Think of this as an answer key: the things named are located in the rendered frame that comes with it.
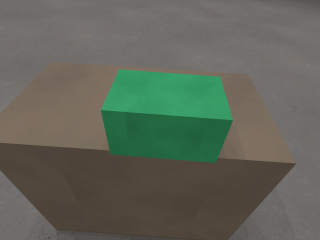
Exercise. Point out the carton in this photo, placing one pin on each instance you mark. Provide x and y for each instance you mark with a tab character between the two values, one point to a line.
166	116

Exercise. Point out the pedestal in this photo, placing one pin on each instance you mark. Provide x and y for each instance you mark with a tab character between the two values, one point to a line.
54	149

